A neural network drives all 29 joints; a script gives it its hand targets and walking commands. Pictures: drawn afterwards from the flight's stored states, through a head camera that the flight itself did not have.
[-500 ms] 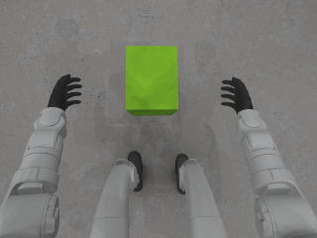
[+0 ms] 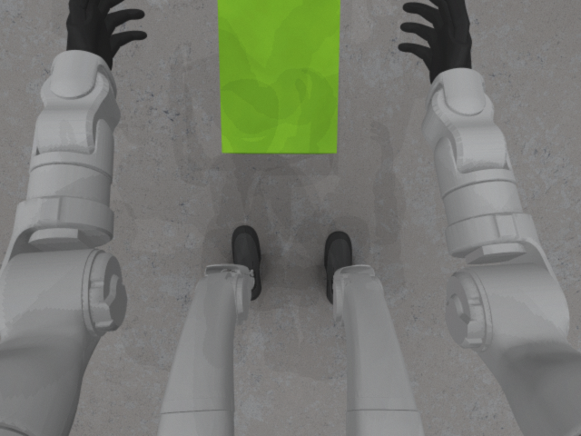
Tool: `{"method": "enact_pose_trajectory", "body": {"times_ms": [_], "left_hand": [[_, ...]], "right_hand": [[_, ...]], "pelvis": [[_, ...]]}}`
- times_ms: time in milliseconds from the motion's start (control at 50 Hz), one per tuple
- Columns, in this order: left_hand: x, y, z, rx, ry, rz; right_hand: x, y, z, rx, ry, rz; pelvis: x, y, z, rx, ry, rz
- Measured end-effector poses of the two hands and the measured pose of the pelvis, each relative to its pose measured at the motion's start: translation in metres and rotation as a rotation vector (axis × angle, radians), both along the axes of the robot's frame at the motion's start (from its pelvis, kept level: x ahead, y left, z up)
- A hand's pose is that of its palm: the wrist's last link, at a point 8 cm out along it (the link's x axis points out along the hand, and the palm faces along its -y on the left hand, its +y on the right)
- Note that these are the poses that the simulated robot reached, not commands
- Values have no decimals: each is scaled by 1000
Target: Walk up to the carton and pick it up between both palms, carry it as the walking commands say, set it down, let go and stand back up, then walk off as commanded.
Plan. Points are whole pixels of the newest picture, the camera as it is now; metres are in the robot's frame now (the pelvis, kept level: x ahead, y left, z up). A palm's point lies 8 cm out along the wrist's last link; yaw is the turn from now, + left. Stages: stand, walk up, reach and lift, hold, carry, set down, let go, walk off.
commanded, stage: reach and lift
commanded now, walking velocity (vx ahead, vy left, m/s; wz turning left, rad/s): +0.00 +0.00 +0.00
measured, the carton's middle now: (279, 91) +0.53 +0.02 -0.54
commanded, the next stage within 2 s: none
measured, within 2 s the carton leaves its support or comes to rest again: neither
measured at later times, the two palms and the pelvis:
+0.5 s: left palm (136, 80) +0.50 +0.21 -0.25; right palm (410, 82) +0.50 -0.16 -0.25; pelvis -0.03 -0.01 -0.07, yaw +2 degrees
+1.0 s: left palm (177, 104) +0.49 +0.21 -0.41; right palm (379, 99) +0.50 -0.16 -0.41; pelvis -0.06 -0.01 -0.22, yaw +3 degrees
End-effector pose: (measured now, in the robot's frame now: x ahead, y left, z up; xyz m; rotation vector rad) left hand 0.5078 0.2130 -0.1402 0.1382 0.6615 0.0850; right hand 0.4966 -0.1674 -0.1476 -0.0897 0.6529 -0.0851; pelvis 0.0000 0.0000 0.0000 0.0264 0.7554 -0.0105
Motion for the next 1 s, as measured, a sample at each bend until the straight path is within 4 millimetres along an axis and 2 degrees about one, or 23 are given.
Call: {"method": "enact_pose_trajectory", "body": {"times_ms": [80, 200, 340, 440, 660, 780, 920, 1000], "left_hand": [[7, -1, -6, -1, 4, 7], [1, 3, -24, 3, 35, 21], [-9, 3, -61, 9, 70, 24], [-11, 1, -89, -11, 50, 36], [-12, -6, -156, -35, 38, 83], [-14, -11, -202, -78, 42, 121], [-21, -6, -260, -122, 50, 189], [-20, -8, -273, -138, 47, 186]], "right_hand": [[9, 4, -4, 14, -11, -2], [7, 6, -17, 19, 5, -6], [2, 6, -53, 16, 25, -10], [0, 6, -84, 9, 16, -7], [0, -3, -153, 22, 5, -54], [1, -3, -195, 39, 13, -81], [1, 0, -250, 82, 33, -122], [1, 4, -263, 91, 33, -125]], "pelvis": [[1, 0, -2, 1, 20, 0], [0, -1, -4, 2, 49, 1], [-11, -3, -23, 7, 119, 7], [-21, -5, -51, 12, 140, 16], [-39, -7, -128, 12, 97, 31], [-49, -9, -159, 10, -1, 31], [-62, -12, -195, 14, -99, 34], [-64, -11, -217, 10, -110, 38]]}}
